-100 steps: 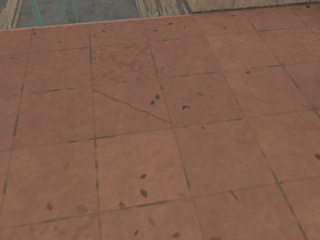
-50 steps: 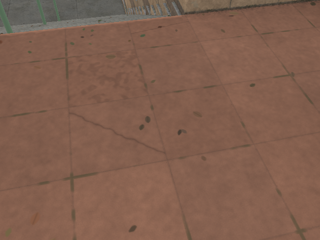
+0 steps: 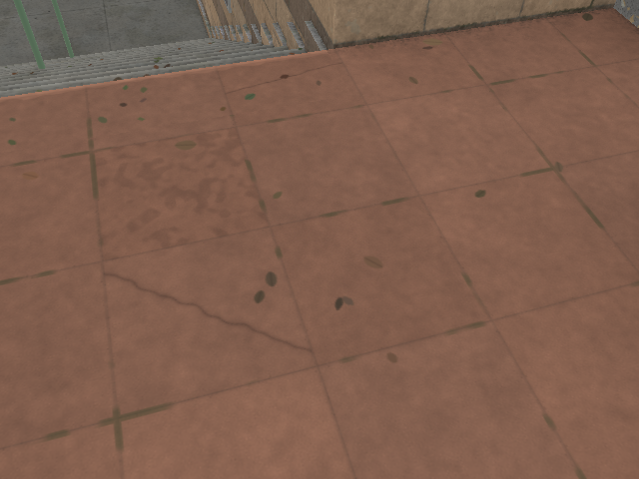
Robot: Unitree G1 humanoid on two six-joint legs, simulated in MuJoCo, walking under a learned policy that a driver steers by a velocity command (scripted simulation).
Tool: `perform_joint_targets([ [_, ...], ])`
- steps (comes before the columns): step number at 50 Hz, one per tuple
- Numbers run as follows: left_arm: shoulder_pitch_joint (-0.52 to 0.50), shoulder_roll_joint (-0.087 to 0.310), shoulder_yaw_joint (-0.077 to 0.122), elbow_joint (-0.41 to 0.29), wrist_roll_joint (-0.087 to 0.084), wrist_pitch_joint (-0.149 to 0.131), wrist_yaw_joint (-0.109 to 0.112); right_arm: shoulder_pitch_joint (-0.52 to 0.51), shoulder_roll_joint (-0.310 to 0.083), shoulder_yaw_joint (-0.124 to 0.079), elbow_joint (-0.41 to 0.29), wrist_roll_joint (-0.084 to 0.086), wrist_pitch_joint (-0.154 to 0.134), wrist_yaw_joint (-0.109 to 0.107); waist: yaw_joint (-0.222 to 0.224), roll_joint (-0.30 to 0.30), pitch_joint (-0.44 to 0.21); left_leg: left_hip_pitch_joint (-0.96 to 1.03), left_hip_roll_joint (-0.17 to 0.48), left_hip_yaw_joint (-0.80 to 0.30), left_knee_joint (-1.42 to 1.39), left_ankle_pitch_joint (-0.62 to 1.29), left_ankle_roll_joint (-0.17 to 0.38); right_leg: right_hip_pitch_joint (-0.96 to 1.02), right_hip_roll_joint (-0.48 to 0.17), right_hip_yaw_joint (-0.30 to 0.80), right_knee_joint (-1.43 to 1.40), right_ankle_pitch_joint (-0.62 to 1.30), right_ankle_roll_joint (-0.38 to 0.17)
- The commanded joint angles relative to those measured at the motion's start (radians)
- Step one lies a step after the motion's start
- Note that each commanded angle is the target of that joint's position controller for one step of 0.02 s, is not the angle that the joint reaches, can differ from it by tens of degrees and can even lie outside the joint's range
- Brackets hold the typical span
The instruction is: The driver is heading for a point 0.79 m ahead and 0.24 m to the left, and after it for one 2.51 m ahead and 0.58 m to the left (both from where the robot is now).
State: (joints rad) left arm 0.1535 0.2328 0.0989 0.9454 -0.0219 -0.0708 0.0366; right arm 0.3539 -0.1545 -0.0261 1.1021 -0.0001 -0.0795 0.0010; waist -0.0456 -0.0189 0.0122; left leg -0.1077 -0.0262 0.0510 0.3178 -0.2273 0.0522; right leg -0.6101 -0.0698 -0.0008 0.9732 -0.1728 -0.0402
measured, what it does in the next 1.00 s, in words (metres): walks ahead, turning left: right foot, then left foot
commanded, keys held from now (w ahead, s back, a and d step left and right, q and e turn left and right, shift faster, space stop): no key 0.12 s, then q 0.42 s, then w+q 0.46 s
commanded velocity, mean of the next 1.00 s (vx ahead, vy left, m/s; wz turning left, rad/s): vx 0.17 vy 0.00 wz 0.39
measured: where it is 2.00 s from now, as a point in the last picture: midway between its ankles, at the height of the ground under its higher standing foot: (212, 458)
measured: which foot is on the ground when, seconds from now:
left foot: down 0.00-0.20, up 0.22-0.58, down 0.60-1.00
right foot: up 0.00-0.16, down 0.18-0.60, up 0.62-1.00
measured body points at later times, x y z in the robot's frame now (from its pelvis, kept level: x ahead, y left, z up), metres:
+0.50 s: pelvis +0.07 -0.03 -0.01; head +0.11 -0.02 +0.44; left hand +0.16 +0.26 -0.14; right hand +0.22 -0.29 -0.14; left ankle +0.07 +0.09 -0.71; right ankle +0.17 -0.13 -0.75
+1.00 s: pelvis +0.18 +0.03 +0.00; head +0.19 +0.09 +0.45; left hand +0.28 +0.36 -0.10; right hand +0.26 -0.23 -0.11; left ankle +0.05 +0.08 -0.75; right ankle +0.41 -0.08 -0.69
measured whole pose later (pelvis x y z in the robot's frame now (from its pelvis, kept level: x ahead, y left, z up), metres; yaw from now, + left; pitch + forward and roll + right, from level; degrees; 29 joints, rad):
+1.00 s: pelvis +0.18 +0.03 +0.00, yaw +26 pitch +3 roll -4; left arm -0.03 0.31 0.10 0.86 -0.02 -0.09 -0.01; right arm 0.44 -0.21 -0.05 0.94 0.02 -0.06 -0.03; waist -0.08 -0.04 -0.01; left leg -0.03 -0.02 -0.17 0.25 -0.27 0.07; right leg -0.61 -0.02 0.08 0.59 0.04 0.02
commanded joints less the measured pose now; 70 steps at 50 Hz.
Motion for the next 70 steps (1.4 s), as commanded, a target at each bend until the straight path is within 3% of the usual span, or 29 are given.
perform_joint_targets([
  [1,-0.030,-0.034,-0.020,-0.046,0.012,0.017,-0.010,-0.051,-0.172,-0.018,-0.043,-0.008,0.005,-0.030,0.044,0.110,0.000,-0.073,0.195,-0.068,-0.071,0.642,0.114,0.097,0.025,-0.018,-0.243,0.107,0.032],
  [6,-0.106,0.032,-0.022,-0.064,0.015,0.032,-0.025,-0.049,-0.184,-0.026,-0.023,0.016,0.018,-0.030,0.033,0.116,-0.001,-0.051,0.239,-0.102,-0.008,0.568,0.121,0.205,0.045,-0.012,-0.388,0.120,0.004],
  [8,-0.059,0.069,-0.010,-0.043,0.027,0.017,-0.024,-0.055,-0.167,-0.025,-0.018,0.026,0.021,-0.029,0.069,0.083,-0.018,-0.044,0.195,-0.132,0.097,0.488,0.084,0.328,0.061,-0.009,-0.529,0.213,-0.027],
  [9,0.005,0.137,0.010,-0.025,0.033,0.009,-0.016,-0.034,-0.169,-0.028,-0.024,0.015,0.020,-0.029,0.075,0.025,-0.068,-0.080,0.134,-0.110,0.196,0.435,0.044,0.467,0.004,0.039,-0.537,0.544,-0.049],
  [10,0.079,0.201,0.022,-0.019,0.040,0.009,-0.007,0.018,-0.131,-0.020,-0.033,-0.003,0.014,-0.027,0.055,-0.075,-0.175,-0.275,0.049,-0.068,0.379,0.114,-0.006,0.742,-0.140,0.148,-0.447,0.865,-0.130],
  [11,0.135,0.191,0.018,-0.017,0.032,0.021,-0.007,0.039,-0.090,-0.003,-0.055,0.006,0.023,-0.033,0.088,-0.242,-0.312,-0.380,-0.020,-0.037,0.651,-0.379,-0.057,0.821,-0.336,0.347,-0.510,0.812,-0.277],
  [13,0.045,0.152,0.000,-0.057,0.026,0.026,-0.004,-0.081,-0.193,-0.043,-0.094,0.043,0.059,-0.038,0.083,-0.121,-0.229,-0.499,0.023,-0.109,0.911,-0.456,-0.070,0.661,-0.324,0.362,-0.630,0.352,-0.261],
  [15,-0.081,0.117,-0.013,-0.088,0.032,0.029,0.006,-0.116,-0.182,-0.059,-0.107,0.032,0.097,-0.054,0.040,-0.050,-0.116,-0.477,0.079,-0.113,0.881,-0.323,-0.080,0.449,-0.255,0.243,-0.707,0.073,-0.196],
  [17,-0.109,0.112,-0.014,-0.080,0.044,0.037,0.012,-0.089,-0.157,-0.066,-0.117,0.021,0.119,-0.060,0.011,-0.090,-0.079,-0.383,0.074,-0.071,0.819,-0.252,-0.083,0.307,-0.201,0.135,-0.746,0.000,-0.176],
  [24,-0.123,0.174,0.001,-0.078,0.030,0.052,0.045,-0.167,-0.166,-0.067,-0.208,0.016,0.133,-0.040,0.021,-0.106,-0.109,-0.304,0.086,-0.015,0.567,-0.171,-0.068,0.314,-0.252,0.040,-0.765,-0.027,-0.184],
  [29,-0.142,0.183,0.003,-0.080,-0.011,0.072,0.032,-0.044,-0.203,-0.086,-0.190,0.013,0.145,-0.025,-0.030,-0.071,-0.122,-0.057,0.022,0.070,0.274,-0.097,0.022,0.237,-0.217,-0.051,-0.666,-0.320,-0.070],
  [30,-0.147,0.143,-0.005,-0.080,-0.009,0.078,0.025,0.033,-0.219,-0.096,-0.161,0.019,0.147,-0.026,-0.055,0.011,-0.097,0.032,0.041,-0.003,0.175,-0.183,0.075,0.129,-0.157,-0.117,-0.499,-0.431,-0.017],
  [31,-0.174,0.057,-0.025,-0.099,0.007,0.080,0.007,0.083,-0.292,-0.111,-0.161,0.024,0.138,-0.034,-0.058,0.269,-0.037,0.100,0.279,-0.393,0.008,-0.384,0.189,-0.138,-0.033,-0.223,-0.079,-0.484,0.061],
  [32,-0.281,0.095,-0.014,-0.171,0.003,0.055,0.001,0.057,-0.359,-0.106,-0.209,-0.004,0.092,-0.015,-0.064,0.281,0.019,0.019,0.394,-0.784,-0.200,-0.658,0.311,-0.324,0.064,-0.010,0.014,-0.434,0.044],
  [33,-0.316,0.163,0.004,-0.185,-0.015,0.032,-0.002,-0.031,-0.338,-0.101,-0.235,-0.026,0.051,-0.015,-0.030,0.201,0.074,0.003,0.392,-0.753,-0.262,-0.631,0.279,-0.354,0.032,0.068,0.041,-0.294,0.014],
  [34,-0.267,0.202,0.019,-0.167,-0.011,0.021,-0.002,-0.093,-0.314,-0.094,-0.251,-0.012,0.027,-0.018,0.018,0.196,0.079,0.020,0.365,-0.673,-0.244,-0.529,0.216,-0.351,0.019,0.082,0.010,-0.168,0.001],
  [37,-0.211,0.173,0.028,-0.110,0.024,0.003,-0.001,-0.071,-0.244,-0.075,-0.245,0.019,0.021,-0.024,0.032,0.115,0.010,0.046,0.268,-0.469,-0.192,-0.280,0.117,-0.228,0.007,0.077,-0.065,0.039,0.017],
  [41,-0.257,0.123,0.019,-0.127,0.012,-0.014,-0.020,0.052,-0.225,-0.066,-0.210,0.015,0.010,-0.031,-0.001,0.126,-0.010,0.118,0.228,-0.383,-0.176,-0.053,0.111,-0.201,0.037,0.068,-0.205,0.192,0.039],
  [51,-0.431,0.112,-0.014,-0.226,-0.003,-0.058,-0.069,0.154,-0.234,-0.071,-0.197,0.024,0.017,-0.034,-0.078,0.171,0.085,0.145,0.220,-0.419,-0.097,0.086,0.142,-0.126,0.067,0.051,-0.462,0.164,0.059],
  [54,-0.393,0.134,-0.015,-0.235,-0.005,-0.076,-0.082,0.132,-0.247,-0.077,-0.215,0.026,0.027,-0.035,-0.051,0.204,0.063,0.095,0.219,-0.444,-0.034,0.206,0.126,0.049,0.095,0.022,-0.517,0.122,0.047],
  [56,-0.241,0.176,0.000,-0.200,-0.004,-0.083,-0.077,0.082,-0.252,-0.079,-0.238,0.026,0.031,-0.035,0.034,0.232,0.002,0.062,0.202,-0.438,0.057,0.410,0.103,0.263,0.117,0.001,-0.550,0.104,0.011],
  [57,-0.089,0.220,0.019,-0.162,0.004,-0.085,-0.067,0.054,-0.236,-0.073,-0.254,0.017,0.027,-0.030,0.102,0.206,-0.099,0.014,0.148,-0.386,0.210,0.526,0.070,0.473,0.081,0.022,-0.547,0.130,-0.033],
  [58,0.122,0.281,0.031,-0.133,0.022,-0.081,-0.057,0.025,-0.203,-0.059,-0.287,-0.005,0.023,-0.026,0.187,0.102,-0.280,-0.153,0.085,-0.327,0.502,0.361,0.039,0.790,-0.095,0.195,-0.489,0.087,-0.103],
  [59,0.226,0.344,0.047,-0.091,0.031,-0.067,-0.063,0.185,-0.080,-0.028,-0.300,0.023,0.002,-0.019,0.108,-0.306,-0.446,-0.511,-0.072,-0.251,0.842,-0.290,-0.027,1.116,-0.337,0.689,-0.596,-0.105,-0.267],
  [60,0.203,0.227,0.019,-0.088,0.012,-0.065,-0.070,0.200,-0.181,-0.046,-0.258,0.056,-0.008,-0.023,0.119,-0.265,-0.353,-0.634,-0.009,-0.286,0.983,-0.344,-0.019,1.055,-0.345,0.788,-0.686,-0.242,-0.258],
  [61,0.128,0.160,0.002,-0.105,0.005,-0.063,-0.068,0.081,-0.239,-0.059,-0.274,0.060,-0.011,-0.023,0.128,-0.153,-0.178,-0.678,0.031,-0.260,1.000,-0.259,-0.010,0.902,-0.293,0.606,-0.692,-0.189,-0.212],
  [63,0.035,0.124,-0.011,-0.113,0.020,-0.054,-0.066,-0.043,-0.224,-0.061,-0.302,0.027,-0.016,-0.027,0.090,-0.018,-0.039,-0.608,0.097,-0.204,0.917,-0.132,-0.007,0.636,-0.208,0.382,-0.728,0.049,-0.180],
  [66,0.046,0.111,-0.020,-0.092,0.025,-0.057,-0.065,-0.043,-0.168,-0.056,-0.323,0.025,-0.009,-0.013,0.042,-0.074,-0.034,-0.548,0.140,-0.163,0.812,-0.094,-0.002,0.549,-0.165,0.262,-0.783,0.195,-0.190],
  [70,0.040,0.164,-0.014,-0.075,0.017,-0.048,-0.048,-0.158,-0.127,-0.032,-0.378,-0.001,-0.011,-0.006,0.038,-0.049,0.006,-0.504,0.124,-0.081,0.534,0.052,-0.045,0.457,-0.129,0.087,-0.778,0.635,-0.175],
])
